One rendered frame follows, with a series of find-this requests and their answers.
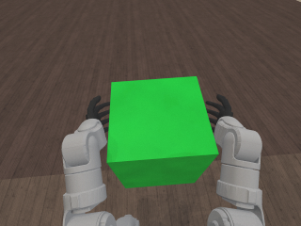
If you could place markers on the robot left forearm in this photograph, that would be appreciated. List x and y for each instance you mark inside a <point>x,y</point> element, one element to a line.
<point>82,168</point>

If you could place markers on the left robot hand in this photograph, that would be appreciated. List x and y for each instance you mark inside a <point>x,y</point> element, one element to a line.
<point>93,109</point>

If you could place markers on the left robot thigh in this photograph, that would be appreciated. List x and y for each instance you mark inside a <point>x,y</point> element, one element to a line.
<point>127,221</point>

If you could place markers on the right robot upper arm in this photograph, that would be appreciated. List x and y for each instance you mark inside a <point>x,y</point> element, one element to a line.
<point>224,216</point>

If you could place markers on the robot right forearm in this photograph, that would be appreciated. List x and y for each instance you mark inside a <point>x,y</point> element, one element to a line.
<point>239,178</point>

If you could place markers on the left robot upper arm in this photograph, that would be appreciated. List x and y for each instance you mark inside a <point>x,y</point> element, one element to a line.
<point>102,218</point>

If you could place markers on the right robot hand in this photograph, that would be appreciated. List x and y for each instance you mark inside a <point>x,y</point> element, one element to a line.
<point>224,109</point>

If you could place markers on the carton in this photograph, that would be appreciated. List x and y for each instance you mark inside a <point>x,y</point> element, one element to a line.
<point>159,132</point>

